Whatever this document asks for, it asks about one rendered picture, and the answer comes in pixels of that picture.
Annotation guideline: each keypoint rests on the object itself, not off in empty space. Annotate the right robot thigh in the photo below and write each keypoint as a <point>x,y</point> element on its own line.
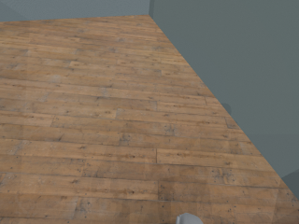
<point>187,218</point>

